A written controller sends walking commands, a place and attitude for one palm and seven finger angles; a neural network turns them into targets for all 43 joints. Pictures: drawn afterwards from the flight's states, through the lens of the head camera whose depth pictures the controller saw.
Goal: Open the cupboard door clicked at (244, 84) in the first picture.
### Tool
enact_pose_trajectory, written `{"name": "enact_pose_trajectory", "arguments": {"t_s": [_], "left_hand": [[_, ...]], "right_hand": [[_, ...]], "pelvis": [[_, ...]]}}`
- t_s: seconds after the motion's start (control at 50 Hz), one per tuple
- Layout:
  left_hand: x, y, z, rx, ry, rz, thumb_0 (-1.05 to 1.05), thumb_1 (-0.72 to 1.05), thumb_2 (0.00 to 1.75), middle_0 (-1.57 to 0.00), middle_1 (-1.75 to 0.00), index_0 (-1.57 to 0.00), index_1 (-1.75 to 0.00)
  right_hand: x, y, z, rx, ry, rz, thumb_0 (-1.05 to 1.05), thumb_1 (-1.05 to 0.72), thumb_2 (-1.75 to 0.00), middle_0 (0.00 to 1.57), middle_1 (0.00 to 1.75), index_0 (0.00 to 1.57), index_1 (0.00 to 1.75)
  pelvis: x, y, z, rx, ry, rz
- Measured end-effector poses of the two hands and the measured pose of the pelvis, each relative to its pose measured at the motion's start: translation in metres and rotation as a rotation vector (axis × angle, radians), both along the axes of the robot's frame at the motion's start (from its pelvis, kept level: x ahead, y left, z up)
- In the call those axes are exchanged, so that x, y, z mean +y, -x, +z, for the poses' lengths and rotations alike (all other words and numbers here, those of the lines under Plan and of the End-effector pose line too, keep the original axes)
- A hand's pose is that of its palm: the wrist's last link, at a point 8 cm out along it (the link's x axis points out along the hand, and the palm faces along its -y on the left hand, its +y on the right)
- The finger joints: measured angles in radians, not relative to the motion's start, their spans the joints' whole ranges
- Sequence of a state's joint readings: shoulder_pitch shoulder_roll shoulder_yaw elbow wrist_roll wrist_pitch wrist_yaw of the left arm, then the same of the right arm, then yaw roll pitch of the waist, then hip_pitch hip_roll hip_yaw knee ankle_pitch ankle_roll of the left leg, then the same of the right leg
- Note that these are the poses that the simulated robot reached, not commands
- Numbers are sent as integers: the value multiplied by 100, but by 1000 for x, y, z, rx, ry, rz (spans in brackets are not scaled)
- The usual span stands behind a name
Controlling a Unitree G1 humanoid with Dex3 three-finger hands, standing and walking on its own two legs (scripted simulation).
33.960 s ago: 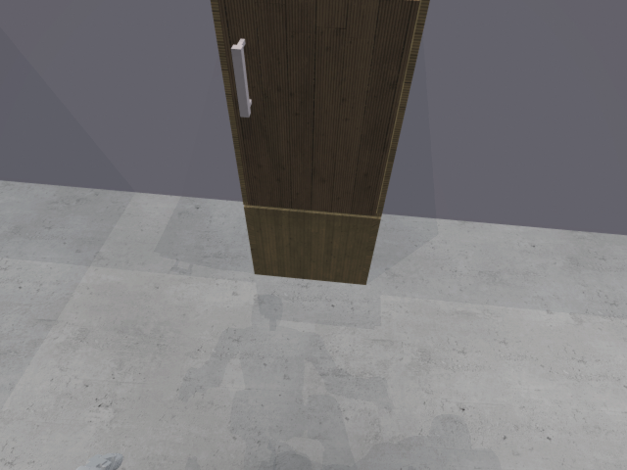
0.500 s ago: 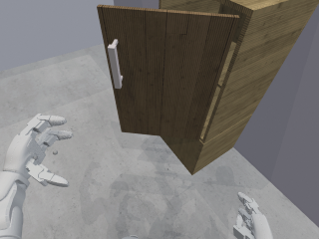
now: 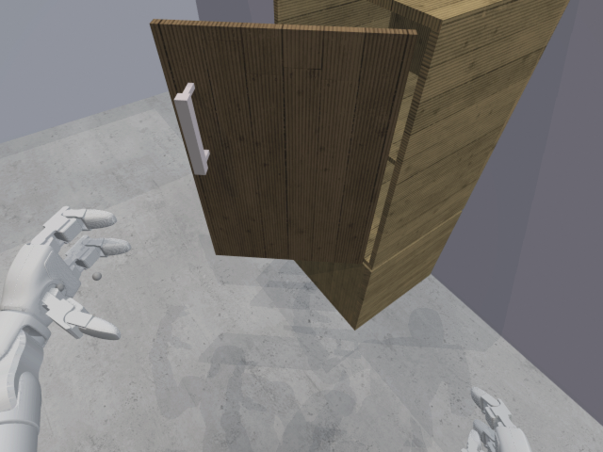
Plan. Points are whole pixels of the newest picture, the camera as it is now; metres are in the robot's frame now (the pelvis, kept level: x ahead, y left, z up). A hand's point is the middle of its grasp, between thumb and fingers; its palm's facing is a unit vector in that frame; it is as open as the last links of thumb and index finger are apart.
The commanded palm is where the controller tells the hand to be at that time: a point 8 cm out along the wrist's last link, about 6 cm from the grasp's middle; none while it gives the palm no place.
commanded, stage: raise the hand with hooked fingers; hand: left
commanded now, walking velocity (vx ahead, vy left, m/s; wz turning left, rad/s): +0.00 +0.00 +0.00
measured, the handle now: (195, 130) +0.61 +0.24 +0.09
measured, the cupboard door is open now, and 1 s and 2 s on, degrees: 50 50 50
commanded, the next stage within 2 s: move the hooked fingers beside the handle in 0.18 s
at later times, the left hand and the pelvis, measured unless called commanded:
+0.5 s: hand (101, 258) +0.31 +0.28 +0.10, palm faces +0.04 -1.00 +0.00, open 14.0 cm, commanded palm +0.30 +0.32 +0.11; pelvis +0.00 +0.00 +0.00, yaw +1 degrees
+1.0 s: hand (121, 209) +0.40 +0.28 +0.10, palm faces +0.01 -1.00 +0.02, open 14.0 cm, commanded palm +0.38 +0.33 +0.10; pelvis -0.01 +0.01 -0.01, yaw -1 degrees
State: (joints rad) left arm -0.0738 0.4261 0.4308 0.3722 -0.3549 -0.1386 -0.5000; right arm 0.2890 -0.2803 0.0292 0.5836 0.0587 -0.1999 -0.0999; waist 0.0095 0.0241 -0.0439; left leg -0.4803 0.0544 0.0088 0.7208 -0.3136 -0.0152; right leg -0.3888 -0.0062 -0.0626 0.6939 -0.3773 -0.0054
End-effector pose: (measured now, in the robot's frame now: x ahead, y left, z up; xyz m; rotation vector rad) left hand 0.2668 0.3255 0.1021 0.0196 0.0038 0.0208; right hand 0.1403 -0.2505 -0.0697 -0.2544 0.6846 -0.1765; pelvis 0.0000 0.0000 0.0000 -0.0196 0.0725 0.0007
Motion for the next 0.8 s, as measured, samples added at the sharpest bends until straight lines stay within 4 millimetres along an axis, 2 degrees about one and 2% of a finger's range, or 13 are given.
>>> {"name": "enact_pose_trajectory", "arguments": {"t_s": [0.38,0.54,0.8], "left_hand": [[-1,-3,2,-4,13,11,-1,-50,30,-30,-120,-30,-120],[4,-33,2,-12,25,4,-1,-50,30,-30,-120,-30,-120],[5,-76,1,-8,35,-18,-1,-50,30,-30,-120,-30,-120]], "right_hand": [[4,-11,-2,-17,-20,19,1,-91,-89,20,30,20,30],[3,-1,-7,34,7,7,1,-91,-89,20,30,20,30],[1,42,-18,166,15,-61,1,-91,-89,20,30,20,30]], "pelvis": [[-5,1,-1,0,-3,3],[-2,5,-3,15,3,8],[9,6,-5,48,7,-10]]}}
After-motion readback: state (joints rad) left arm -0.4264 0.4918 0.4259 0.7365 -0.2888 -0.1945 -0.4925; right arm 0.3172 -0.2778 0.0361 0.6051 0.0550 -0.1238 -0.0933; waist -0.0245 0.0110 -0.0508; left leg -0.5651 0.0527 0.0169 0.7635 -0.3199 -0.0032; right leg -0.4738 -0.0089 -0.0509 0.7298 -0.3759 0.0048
